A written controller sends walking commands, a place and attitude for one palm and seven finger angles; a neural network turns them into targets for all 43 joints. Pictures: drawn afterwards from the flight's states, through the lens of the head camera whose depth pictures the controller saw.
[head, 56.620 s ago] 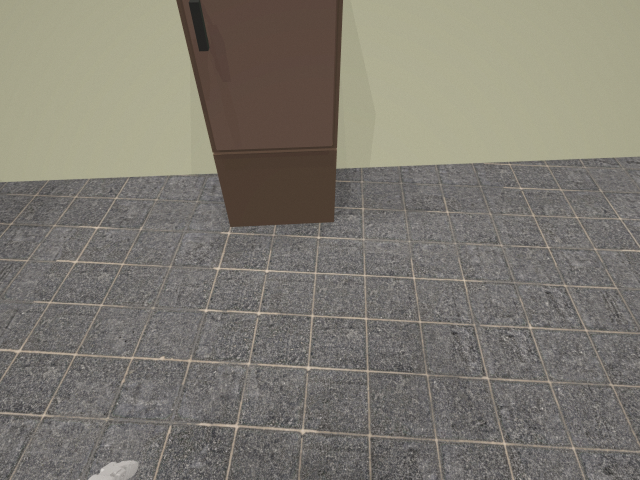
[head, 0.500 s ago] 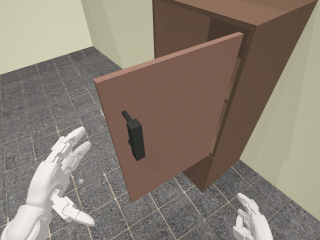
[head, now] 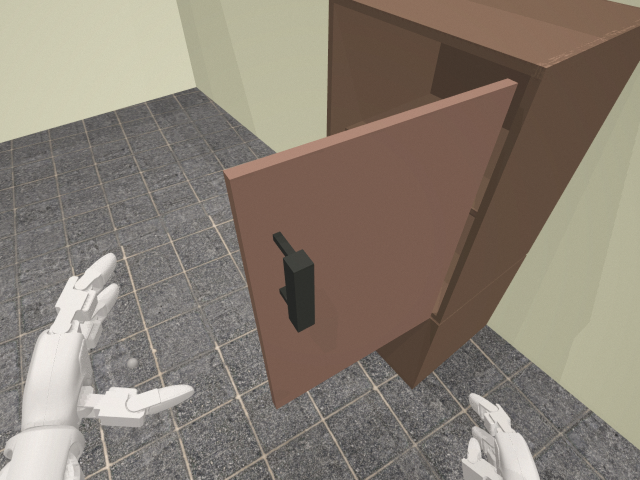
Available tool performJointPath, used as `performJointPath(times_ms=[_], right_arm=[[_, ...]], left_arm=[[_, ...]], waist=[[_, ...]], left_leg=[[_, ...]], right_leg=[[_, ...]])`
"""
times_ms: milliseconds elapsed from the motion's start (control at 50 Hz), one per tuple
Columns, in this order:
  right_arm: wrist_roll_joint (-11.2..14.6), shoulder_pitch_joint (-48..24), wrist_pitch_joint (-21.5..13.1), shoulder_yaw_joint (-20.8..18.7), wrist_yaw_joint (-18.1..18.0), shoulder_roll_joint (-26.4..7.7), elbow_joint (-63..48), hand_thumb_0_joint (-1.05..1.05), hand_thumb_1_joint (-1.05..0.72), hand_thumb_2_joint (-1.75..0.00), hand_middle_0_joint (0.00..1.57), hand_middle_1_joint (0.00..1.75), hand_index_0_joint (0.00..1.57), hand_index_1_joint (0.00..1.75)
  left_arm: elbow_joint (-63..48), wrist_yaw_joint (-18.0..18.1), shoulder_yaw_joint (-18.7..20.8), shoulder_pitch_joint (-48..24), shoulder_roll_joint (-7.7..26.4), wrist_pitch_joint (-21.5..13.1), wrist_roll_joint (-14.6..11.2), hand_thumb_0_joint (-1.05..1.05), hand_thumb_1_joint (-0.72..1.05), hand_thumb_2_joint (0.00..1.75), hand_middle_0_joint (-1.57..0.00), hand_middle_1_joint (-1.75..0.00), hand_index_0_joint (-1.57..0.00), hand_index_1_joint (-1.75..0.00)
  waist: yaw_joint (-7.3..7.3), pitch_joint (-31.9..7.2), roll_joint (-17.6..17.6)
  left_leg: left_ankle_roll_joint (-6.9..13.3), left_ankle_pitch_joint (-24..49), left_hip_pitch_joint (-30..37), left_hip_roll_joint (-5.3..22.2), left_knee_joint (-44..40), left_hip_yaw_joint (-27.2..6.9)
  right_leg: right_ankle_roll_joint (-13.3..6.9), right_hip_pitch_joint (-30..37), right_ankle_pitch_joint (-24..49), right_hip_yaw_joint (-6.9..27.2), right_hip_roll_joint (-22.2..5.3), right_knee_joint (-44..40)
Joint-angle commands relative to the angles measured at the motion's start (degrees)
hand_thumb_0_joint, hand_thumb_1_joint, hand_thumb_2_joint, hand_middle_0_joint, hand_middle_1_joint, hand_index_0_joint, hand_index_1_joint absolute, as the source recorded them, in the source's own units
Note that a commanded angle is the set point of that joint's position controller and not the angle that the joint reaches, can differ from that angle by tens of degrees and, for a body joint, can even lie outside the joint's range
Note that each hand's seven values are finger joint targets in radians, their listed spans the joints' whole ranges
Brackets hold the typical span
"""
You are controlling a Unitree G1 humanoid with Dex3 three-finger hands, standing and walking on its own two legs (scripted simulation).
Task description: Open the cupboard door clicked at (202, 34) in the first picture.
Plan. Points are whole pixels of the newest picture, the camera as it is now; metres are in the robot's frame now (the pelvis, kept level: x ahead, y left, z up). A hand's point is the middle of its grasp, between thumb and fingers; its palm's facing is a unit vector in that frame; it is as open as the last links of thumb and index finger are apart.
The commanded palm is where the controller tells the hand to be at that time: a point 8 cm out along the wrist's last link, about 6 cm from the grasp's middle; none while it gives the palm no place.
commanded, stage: draw the hand back to the body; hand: left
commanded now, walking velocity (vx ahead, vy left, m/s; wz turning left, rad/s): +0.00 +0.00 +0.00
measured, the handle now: (291, 281) +0.33 +0.09 +0.09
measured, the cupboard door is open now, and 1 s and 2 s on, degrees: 84 84 84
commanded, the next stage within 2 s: step back with the hand held close in 0.82 s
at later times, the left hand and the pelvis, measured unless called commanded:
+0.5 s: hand (103, 317) +0.21 +0.25 +0.15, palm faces +0.45 -0.79 -0.40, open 8.5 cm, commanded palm +0.17 +0.28 +0.17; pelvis +0.02 -0.02 +0.01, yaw -1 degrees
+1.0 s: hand (122, 319) +0.21 +0.22 +0.16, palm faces +0.43 -0.80 -0.41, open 7.4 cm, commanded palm +0.16 +0.26 +0.18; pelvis +0.01 -0.04 +0.01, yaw -1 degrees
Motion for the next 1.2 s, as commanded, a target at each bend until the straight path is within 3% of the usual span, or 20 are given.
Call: performJointPath(times_ms=[0, 140, 240, 320, 380, 420, 480, 600, 720, 900, 920, 940, 960, 980, 1020, 1060, 1180], right_arm=[[-0.02, -7.56, -1.98, -2.86, -0.62, -6.65, -8.46, 0.0, -0.9, -0.9, 0.2, 0.3, 0.2, 0.3], [0.03, -7.71, 0.14, -3.45, 0.32, -6.56, -7.44, 0.0, -0.9, -0.9, 0.2, 0.3, 0.2, 0.3], [0.11, -8.12, 1.42, -4.01, 0.48, -6.57, -7.47, 0.0, -0.9, -0.9, 0.2, 0.3, 0.2, 0.3], [0.25, -8.32, 2.22, -4.17, 0.3, -6.36, -7.14, 0.0, -0.9, -0.9, 0.2, 0.3, 0.2, 0.3], [0.3, -8.52, 2.25, -4.27, 0.27, -6.37, -6.86, 0.0, -0.9, -0.9, 0.2, 0.3, 0.2, 0.3], [0.31, -8.53, 2.35, -4.28, 0.26, -6.3, -6.69, 0.0, -0.9, -0.9, 0.2, 0.3, 0.2, 0.3], [0.36, -8.77, 2.34, -4.29, 0.41, -6.49, -6.62, 0.0, -0.9, -0.9, 0.2, 0.3, 0.2, 0.3], [0.29, -9.2, 2.57, -4.53, 0.25, -6.4, -6.72, 0.0, -0.9, -0.9, 0.2, 0.3, 0.2, 0.3], [0.35, -9.55, 2.18, -4.38, 0.08, -5.96, -6.62, 0.0, -0.9, -0.9, 0.2, 0.3, 0.2, 0.3], [0.3, -9.62, 1.6, -4.52, 0.16, -6.0, -6.12, 0.0, -0.9, -0.9, 0.2, 0.3, 0.2, 0.3], [0.44, -10.18, 1.18, -4.41, 0.25, -6.17, -6.7, 0.0, -0.9, -0.9, 0.2, 0.3, 0.2, 0.3], [1.23, -8.47, 2.08, -4.4, 0.08, -7.25, -8.77, 0.0, -0.9, -0.9, 0.2, 0.3, 0.2, 0.3], [0.93, -8.23, 2.94, -4.4, -0.11, -6.49, -7.7, 0.0, -0.9, -0.9, 0.2, 0.3, 0.2, 0.3], [0.78, -8.73, 3.73, -4.71, -0.18, -6.16, -7.43, 0.0, -0.9, -0.9, 0.2, 0.3, 0.2, 0.3], [0.88, -8.02, 4.95, -5.24, 0.24, -6.83, -8.41, 0.0, -0.9, -0.9, 0.2, 0.3, 0.2, 0.3], [0.93, -8.04, 5.68, -5.64, 0.08, -7.35, -8.83, 0.0, -0.9, -0.9, 0.2, 0.3, 0.2, 0.3], [1.51, -8.03, 7.88, -6.3, -0.69, -6.8, -11.25, 0.0, -0.9, -0.9, 0.2, 0.3, 0.2, 0.3]], left_arm=[[-13.86, 3.09, 6.31, -7.38, 9.48, -4.92, 1.35, 0.0, 0.17, 0.58, -0.17, -0.3, -0.17, -0.3], [-11.25, 3.02, 9.64, -4.19, 10.27, -5.01, 1.06, 0.0, 0.41, 0.69, -0.18, -0.3, -0.18, -0.3], [-10.72, 2.93, 12.81, -4.51, 12.36, -5.22, 0.61, 0.0, 0.58, 0.76, -0.19, -0.3, -0.19, -0.3], [-9.83, 2.98, 14.9, -5.43, 13.49, -5.28, 0.24, 0.0, 0.73, 0.82, -0.19, -0.3, -0.19, -0.3], [-10.57, 3.17, 16.14, -7.21, 14.68, -5.5, 0.2, 0.0, 0.83, 0.87, -0.2, -0.3, -0.2, -0.3], [-9.49, 3.21, 16.61, -7.59, 14.71, -5.38, -0.07, 0.0, 0.9, 0.9, -0.2, -0.3, -0.2, -0.3], [-8.4, 2.85, 14.23, -7.11, 12.61, -5.21, -0.01, 0.0, 0.9, 0.9, -0.2, -0.3, -0.2, -0.3], [-7.67, 2.81, 15.37, -6.97, 14.03, -5.47, -0.2, 0.0, 0.9, 0.9, -0.2, -0.3, -0.2, -0.3], [-8.69, 2.84, 15.95, -7.82, 14.6, -6.06, -0.26, 0.0, 0.9, 0.9, -0.2, -0.3, -0.2, -0.3], [-7.39, 2.73, 15.56, -6.91, 14.24, -6.54, -0.29, 0.0, 0.9, 0.9, -0.2, -0.3, -0.2, -0.3], [-13.69, 2.78, 15.13, -12.57, 15.31, -7.26, -0.14, 0.0, 0.9, 0.9, -0.2, -0.3, -0.2, -0.3], [-14.53, 3.2, 23.88, -16.2, 23.45, -9.6, -0.12, 0.0, 0.9, 0.9, -0.2, -0.3, -0.2, -0.3], [-11.81, 2.8, 22.98, -15.76, 22.41, -10.65, 0.2, 0.0, 0.9, 0.9, -0.2, -0.3, -0.2, -0.3], [-6.81, 2.37, 20.1, -7.6, 18.17, -9.82, 0.24, 0.0, 0.9, 0.9, -0.2, -0.3, -0.2, -0.3], [-5.69, 1.8, 17.33, -3.32, 14.99, -9.16, 0.49, 0.0, 0.9, 0.9, -0.2, -0.3, -0.2, -0.3], [-6.72, 1.83, 16.63, -0.89, 14.39, -9.25, 0.49, 0.0, 0.9, 0.9, -0.2, -0.3, -0.2, -0.3], [-12.3, 3.15, 21.09, 2.19, 18.92, -9.02, 0.53, 0.0, 0.9, 0.9, -0.2, -0.3, -0.2, -0.3]], waist=[[-0.82, -4.62, 1.42], [-0.1, -4.54, 2.1], [0.13, -5.73, -0.28], [0.05, -5.19, 0.27], [0.03, -5.48, 2.62], [0.06, -5.32, 1.24], [-0.21, -3.83, 2.78], [0.1, -4.03, -1.41], [0.13, -4.23, 1.6], [0.14, -3.53, 0.4], [-0.13, -5.94, 2.08], [-2.67, -0.95, -1.44], [-2.85, -0.95, -1.94], [-2.95, -1.13, -5.27], [-3.15, -4.0, -5.01], [-3.2, -7.15, -0.31], [-3.26, -12.44, -4.42]], left_leg=[[-3.62, 11.07, 0.72, 4.09, -9.53, -6.64], [-4.71, 22.37, 3.4, 4.38, -9.08, -5.58], [-4.05, 23.46, 4.3, 4.12, -8.6, -4.47], [-3.49, 23.25, 4.89, 3.86, -8.36, -3.6], [-3.34, 23.53, 5.31, 3.64, -8.17, -3.3], [-3.07, 22.69, 5.55, 3.53, -8.19, -3.21], [-2.87, 22.19, 5.63, 3.45, -8.42, -3.0], [-2.2, 19.24, 5.66, 3.09, -8.5, -2.57], [-2.11, 17.1, 5.97, 2.77, -8.49, -2.25], [-1.89, 15.83, 6.06, 2.75, -8.68, -2.1], [-1.87, 16.29, 6.99, 2.55, -8.45, -2.42], [-1.07, 11.36, 3.36, 3.67, -6.19, -3.27], [-1.19, 8.61, 2.2, 3.2, -5.17, -4.13], [-1.05, 9.47, 3.06, 3.47, -4.29, -3.97], [-1.31, 11.51, 2.99, 3.89, -3.32, -2.89], [-1.5, 15.2, 2.93, 4.87, -4.05, -2.85], [-1.68, 21.57, 0.68, 6.47, -3.71, -3.72]], right_leg=[[-2.01, 3.69, 5.62, 2.42, 0.15, -3.8], [-1.88, 5.8, 11.31, 2.47, 0.16, -4.55], [-1.68, 6.99, 14.06, 2.97, 0.09, -5.23], [-1.63, 6.89, 15.5, 3.51, -0.05, -6.01], [-1.67, 7.19, 16.17, 3.87, -0.26, -6.31], [-1.56, 6.97, 16.03, 3.8, -0.19, -6.66], [-1.47, 6.19, 15.49, 3.81, -0.3, -7.07], [-1.26, 6.36, 15.21, 4.1, -0.23, -7.75], [-1.32, 6.13, 13.95, 4.8, -0.39, -8.56], [-1.13, 5.74, 12.87, 4.94, -0.46, -9.26], [-1.14, 6.43, 13.48, 5.23, -0.59, -8.97], [-1.35, -0.99, 17.39, 11.95, -3.53, -11.78], [-1.81, -1.15, 17.14, 12.48, -5.4, -12.13], [-1.77, -2.26, 18.47, 12.52, -5.94, -11.89], [-1.19, -1.77, 21.4, 11.48, -6.6, -10.06], [-1.07, -0.12, 24.66, 10.18, -6.75, -7.53], [-0.78, 2.14, 29.46, 9.49, -5.93, -2.17]])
